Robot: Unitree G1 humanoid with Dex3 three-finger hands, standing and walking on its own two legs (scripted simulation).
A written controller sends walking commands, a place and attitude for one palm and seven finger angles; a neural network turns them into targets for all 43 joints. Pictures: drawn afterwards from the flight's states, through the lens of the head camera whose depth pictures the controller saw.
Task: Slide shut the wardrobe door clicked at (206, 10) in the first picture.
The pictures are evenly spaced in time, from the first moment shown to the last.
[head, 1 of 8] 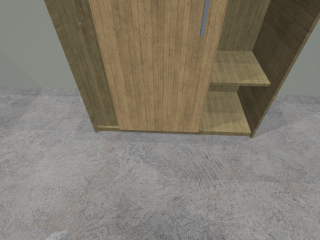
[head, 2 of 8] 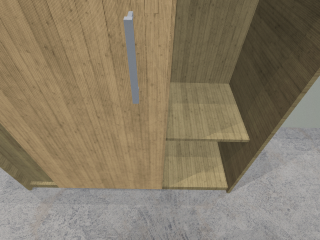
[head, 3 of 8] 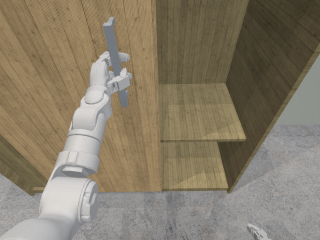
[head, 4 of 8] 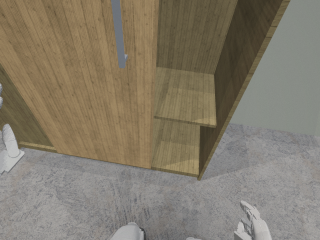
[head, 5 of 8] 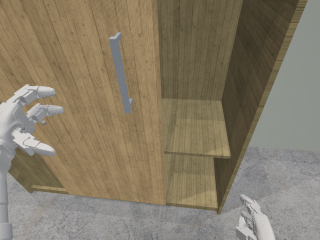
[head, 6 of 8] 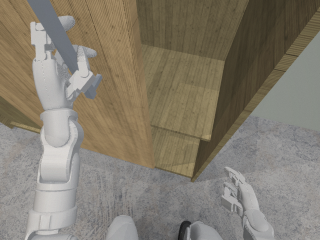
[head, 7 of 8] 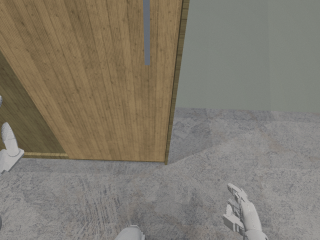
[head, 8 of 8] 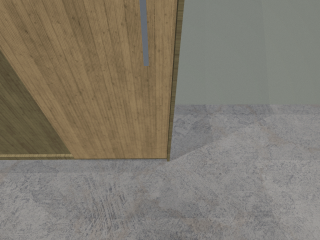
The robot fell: no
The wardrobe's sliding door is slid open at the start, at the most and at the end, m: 0.42 0.42 0.00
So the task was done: yes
